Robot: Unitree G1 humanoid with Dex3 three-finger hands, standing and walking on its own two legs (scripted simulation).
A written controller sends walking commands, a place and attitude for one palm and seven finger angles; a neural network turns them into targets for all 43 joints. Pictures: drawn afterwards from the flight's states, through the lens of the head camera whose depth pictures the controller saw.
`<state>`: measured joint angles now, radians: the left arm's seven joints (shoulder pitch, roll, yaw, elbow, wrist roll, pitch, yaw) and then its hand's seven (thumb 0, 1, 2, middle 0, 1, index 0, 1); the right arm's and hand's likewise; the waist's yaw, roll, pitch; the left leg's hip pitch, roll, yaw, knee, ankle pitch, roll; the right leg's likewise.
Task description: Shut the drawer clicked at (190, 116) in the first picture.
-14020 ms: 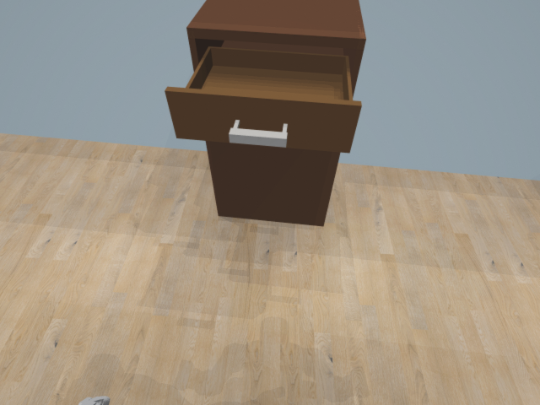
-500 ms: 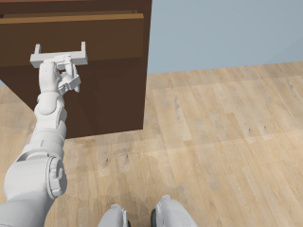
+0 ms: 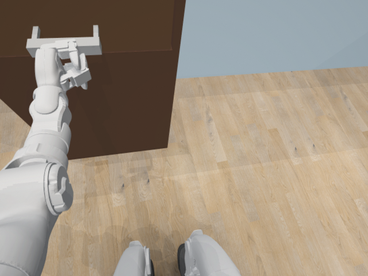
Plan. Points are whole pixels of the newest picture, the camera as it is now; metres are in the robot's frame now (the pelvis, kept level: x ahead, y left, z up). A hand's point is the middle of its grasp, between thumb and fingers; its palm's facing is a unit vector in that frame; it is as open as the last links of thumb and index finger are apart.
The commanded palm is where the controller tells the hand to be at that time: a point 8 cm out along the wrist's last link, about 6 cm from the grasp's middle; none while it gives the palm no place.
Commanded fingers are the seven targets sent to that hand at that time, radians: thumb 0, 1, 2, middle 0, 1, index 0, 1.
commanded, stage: push the drawer shut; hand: left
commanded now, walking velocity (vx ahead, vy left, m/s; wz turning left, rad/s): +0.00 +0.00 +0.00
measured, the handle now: (66, 38) +0.61 +0.18 +0.07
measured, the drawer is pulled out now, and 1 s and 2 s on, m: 0.00 0.00 0.00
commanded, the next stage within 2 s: pull the fist back off the drawer in 0.02 s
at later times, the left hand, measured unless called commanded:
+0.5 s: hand (85, 69) +0.54 +0.14 +0.07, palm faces +0.05 -1.00 -0.03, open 3.4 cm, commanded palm +0.52 +0.17 +0.08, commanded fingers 0.00 0.90 0.90 -1.40 -1.60 -1.40 -1.60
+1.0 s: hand (81, 75) +0.52 +0.15 +0.07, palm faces +0.06 -1.00 -0.02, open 3.2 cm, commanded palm +0.47 +0.19 +0.09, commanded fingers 0.00 0.90 0.90 -1.40 -1.60 -1.40 -1.60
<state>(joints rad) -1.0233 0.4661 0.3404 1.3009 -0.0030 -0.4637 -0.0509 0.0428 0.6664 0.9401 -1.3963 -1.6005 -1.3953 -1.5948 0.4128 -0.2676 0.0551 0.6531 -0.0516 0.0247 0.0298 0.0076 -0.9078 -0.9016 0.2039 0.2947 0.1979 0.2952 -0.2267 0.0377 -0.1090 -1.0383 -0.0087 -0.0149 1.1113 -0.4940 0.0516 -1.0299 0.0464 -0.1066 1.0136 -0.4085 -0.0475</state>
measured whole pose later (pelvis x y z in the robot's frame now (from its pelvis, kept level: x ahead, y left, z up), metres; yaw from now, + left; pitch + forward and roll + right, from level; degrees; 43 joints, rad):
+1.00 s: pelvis +0.03 +0.00 +0.02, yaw -1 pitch +22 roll -2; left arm -0.73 0.33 0.31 0.99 -0.08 -0.45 -0.05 0.02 0.89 0.90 -1.40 -1.60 -1.40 -1.59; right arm 0.37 -0.26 0.02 0.59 -0.02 0.09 0.06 0.01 -0.91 -0.90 0.20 0.29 0.20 0.30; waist -0.14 0.02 -0.13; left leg -0.88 0.00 0.02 1.02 -0.52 0.05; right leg -0.90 0.06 -0.06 0.95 -0.44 -0.04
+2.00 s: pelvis +0.03 +0.00 +0.09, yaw +1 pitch -5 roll -1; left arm 0.39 0.32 0.20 -0.33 -0.08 -0.07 0.08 0.01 0.89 0.90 -1.40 -1.60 -1.40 -1.59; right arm 0.19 -0.23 0.06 0.60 0.01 -0.04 -0.06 0.02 -0.91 -0.90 0.20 0.29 0.20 0.30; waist 0.05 0.07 0.01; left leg -0.08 -0.04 0.00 0.43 -0.28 0.05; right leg -0.10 0.04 -0.04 0.41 -0.22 -0.04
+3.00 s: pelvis -0.01 +0.01 +0.08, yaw +0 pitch +0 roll +0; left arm 0.62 0.40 0.38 -0.55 -0.03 -0.20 0.11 0.01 0.89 0.90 -1.40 -1.60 -1.40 -1.59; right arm 0.19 -0.23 -0.01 0.53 0.00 0.00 -0.07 0.02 -0.91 -0.90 0.20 0.29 0.20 0.30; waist 0.01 0.02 0.00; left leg -0.29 -0.07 0.04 0.52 -0.24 0.08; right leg -0.34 0.01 -0.02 0.53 -0.20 -0.01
